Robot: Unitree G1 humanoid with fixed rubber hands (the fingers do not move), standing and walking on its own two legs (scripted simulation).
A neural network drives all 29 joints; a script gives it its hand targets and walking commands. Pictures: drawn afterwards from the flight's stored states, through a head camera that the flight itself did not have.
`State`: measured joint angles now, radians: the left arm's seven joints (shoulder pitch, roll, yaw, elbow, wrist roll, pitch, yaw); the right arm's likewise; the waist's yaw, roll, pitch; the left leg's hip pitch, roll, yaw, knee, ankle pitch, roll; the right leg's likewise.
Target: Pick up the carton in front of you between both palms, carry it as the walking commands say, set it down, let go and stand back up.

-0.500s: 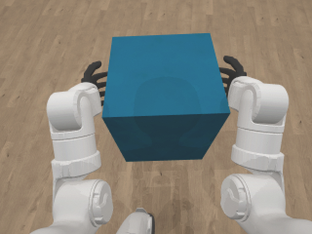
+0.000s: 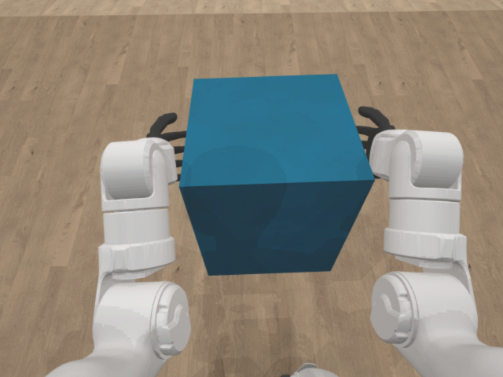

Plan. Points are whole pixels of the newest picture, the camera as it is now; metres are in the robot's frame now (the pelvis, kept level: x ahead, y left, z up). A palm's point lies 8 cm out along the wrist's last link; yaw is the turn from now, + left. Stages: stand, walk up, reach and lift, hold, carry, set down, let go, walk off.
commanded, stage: carry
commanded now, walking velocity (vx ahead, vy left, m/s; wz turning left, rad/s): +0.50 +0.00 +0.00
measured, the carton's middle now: (267, 182) +0.41 +0.00 +0.09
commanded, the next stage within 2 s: none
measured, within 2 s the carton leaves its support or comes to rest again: neither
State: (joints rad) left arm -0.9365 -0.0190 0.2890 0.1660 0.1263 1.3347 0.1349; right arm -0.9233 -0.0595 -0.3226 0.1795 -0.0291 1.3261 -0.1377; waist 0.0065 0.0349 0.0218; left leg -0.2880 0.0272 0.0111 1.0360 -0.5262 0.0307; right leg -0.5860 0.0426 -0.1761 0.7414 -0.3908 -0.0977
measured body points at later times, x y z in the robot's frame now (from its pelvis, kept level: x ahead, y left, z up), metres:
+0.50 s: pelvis +0.31 +0.04 +0.07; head +0.36 +0.04 +0.52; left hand +0.72 +0.16 +0.22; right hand +0.69 -0.14 +0.21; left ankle +0.34 +0.12 -0.65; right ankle +0.28 -0.08 -0.55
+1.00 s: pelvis +0.52 +0.02 +0.11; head +0.57 +0.03 +0.56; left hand +0.91 +0.20 +0.27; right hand +0.94 -0.10 +0.28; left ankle +0.55 +0.13 -0.62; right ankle +0.55 -0.06 -0.62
